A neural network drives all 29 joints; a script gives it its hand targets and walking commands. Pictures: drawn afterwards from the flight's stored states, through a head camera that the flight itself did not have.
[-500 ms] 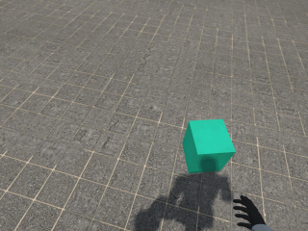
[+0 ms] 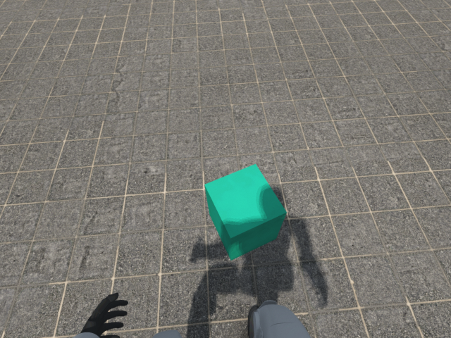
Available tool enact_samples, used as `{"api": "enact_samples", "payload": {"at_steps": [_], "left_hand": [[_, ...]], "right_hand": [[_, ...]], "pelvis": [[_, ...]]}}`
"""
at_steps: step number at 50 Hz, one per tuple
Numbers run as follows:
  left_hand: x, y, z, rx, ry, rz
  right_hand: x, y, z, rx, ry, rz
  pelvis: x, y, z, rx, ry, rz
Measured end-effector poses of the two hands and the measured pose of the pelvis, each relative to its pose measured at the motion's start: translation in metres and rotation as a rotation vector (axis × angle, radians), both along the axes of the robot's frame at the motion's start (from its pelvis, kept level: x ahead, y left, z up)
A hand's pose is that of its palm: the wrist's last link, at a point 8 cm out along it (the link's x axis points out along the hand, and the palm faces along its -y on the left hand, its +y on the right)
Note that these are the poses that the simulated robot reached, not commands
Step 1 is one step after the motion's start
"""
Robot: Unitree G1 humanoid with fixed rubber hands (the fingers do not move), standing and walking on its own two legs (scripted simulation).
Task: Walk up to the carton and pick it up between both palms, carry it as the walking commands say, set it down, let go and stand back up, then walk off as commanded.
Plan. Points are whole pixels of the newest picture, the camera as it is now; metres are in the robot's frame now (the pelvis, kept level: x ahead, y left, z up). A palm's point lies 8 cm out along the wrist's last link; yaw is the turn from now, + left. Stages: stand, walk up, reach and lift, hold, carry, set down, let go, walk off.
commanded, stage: walk up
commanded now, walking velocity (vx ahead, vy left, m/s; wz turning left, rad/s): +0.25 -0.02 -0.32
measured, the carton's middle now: (242, 213) +0.59 -0.07 -0.60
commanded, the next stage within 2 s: none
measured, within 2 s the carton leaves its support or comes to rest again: neither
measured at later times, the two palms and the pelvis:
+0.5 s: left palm (88, 314) +0.18 +0.27 -0.12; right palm (388, 328) +0.13 -0.27 -0.07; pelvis +0.09 +0.01 +0.03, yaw -6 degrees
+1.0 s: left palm (145, 309) +0.18 +0.15 -0.09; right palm out of the picture +0.06 -0.31 -0.12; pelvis +0.07 -0.07 +0.03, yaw -9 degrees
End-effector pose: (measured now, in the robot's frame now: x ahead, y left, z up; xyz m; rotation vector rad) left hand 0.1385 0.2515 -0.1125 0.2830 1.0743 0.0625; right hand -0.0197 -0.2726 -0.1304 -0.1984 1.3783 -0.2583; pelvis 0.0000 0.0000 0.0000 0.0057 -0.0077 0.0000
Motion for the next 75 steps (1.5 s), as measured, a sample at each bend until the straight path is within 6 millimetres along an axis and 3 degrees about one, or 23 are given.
{"api": "enact_samples", "payload": {"at_steps": [3, 6, 12, 17, 20, 24, 27, 32, 37, 40, 46, 53, 58, 63, 66, 71, 75], "left_hand": [[-0.019, -0.007, 0.008, 0.01, 0.062, 0.041], [-0.034, -0.008, 0.017, 0.019, 0.092, 0.079], [-0.049, 0.001, 0.017, 0.027, 0.173, 0.131], [-0.031, 0.016, 0.002, 0.012, 0.192, 0.123], [-0.006, 0.022, -0.008, -0.002, 0.182, 0.103], [0.031, 0.02, -0.005, -0.034, 0.144, 0.07], [0.047, 0.013, -0.003, -0.049, 0.142, 0.036], [0.065, -0.009, 0.001, -0.053, 0.131, -0.016], [0.081, -0.045, 0.007, -0.025, 0.079, -0.072], [0.076, -0.068, 0.01, 0.004, 0.048, -0.082], [0.051, -0.094, 0.027, 0.022, 0.065, -0.065], [0.025, -0.095, 0.012, 0.003, 0.108, -0.013], [0.003, -0.095, 0.001, -0.03, 0.162, 0.02], [0.016, -0.092, 0.008, -0.043, 0.101, 0.05], [0.03, -0.101, 0.014, -0.045, 0.05, 0.051], [0.06, -0.137, 0.018, -0.046, -0.014, 0.037], [0.072, -0.169, 0.018, -0.011, -0.074, 0.057]], "right_hand": [[0.062, 0.007, 0.004, 0.039, -0.112, 0.038], [0.105, 0.016, 0.01, 0.074, -0.166, 0.067], [0.173, 0.024, 0.03, 0.071, -0.266, 0.098], [0.207, 0.028, 0.043, 0.005, -0.337, 0.094], [0.198, 0.026, 0.045, -0.048, -0.321, 0.065], [0.16, 0.011, 0.058, -0.107, -0.221, 0.019], [0.138, -0.001, 0.066, -0.137, -0.182, -0.016], [0.108, -0.019, 0.067, -0.143, -0.142, -0.063], [0.082, -0.041, 0.044, -0.086, -0.108, -0.113], [0.073, -0.051, 0.022, -0.022, -0.095, -0.134], [0.076, -0.043, 0.015, 0.08, -0.093, -0.129], [0.081, -0.036, 0.014, 0.073, -0.106, -0.11], [0.068, -0.033, 0.021, 0.051, -0.079, -0.103], [0.024, -0.069, 0.045, -0.038, 0.052, -0.11], [0.014, -0.099, 0.057, -0.079, 0.097, -0.086], [0.025, -0.152, 0.06, -0.115, 0.109, -0.051], [0.062, -0.2, 0.04, -0.095, 0.067, 0.004]], "pelvis": [[0.016, -0.005, 0.011, 0.003, -0.001, -0.021], [0.032, -0.007, 0.02, 0.013, -0.003, -0.033], [0.062, -0.005, 0.028, 0.006, -0.004, -0.055], [0.081, 0.008, 0.023, -0.015, 0.002, -0.077], [0.087, 0.013, 0.019, -0.027, 0.006, -0.087], [0.091, 0.011, 0.027, -0.051, 0.012, -0.104], [0.091, 0.007, 0.031, -0.063, 0.017, -0.116], [0.087, -0.008, 0.033, -0.066, 0.021, -0.142], [0.076, -0.034, 0.025, -0.04, 0.018, -0.163], [0.071, -0.05, 0.017, -0.012, 0.003, -0.166], [0.07, -0.065, 0.03, 0.01, -0.006, -0.17], [0.068, -0.068, 0.026, -0.015, -0.009, -0.146], [0.065, -0.07, 0.027, 0.001, -0.007, -0.136], [0.062, -0.088, 0.034, -0.028, 0.043, -0.059], [0.062, -0.103, 0.036, -0.042, 0.061, -0.022], [0.064, -0.14, 0.032, -0.049, 0.073, 0.03], [0.075, -0.18, 0.018, -0.018, 0.067, 0.073]]}}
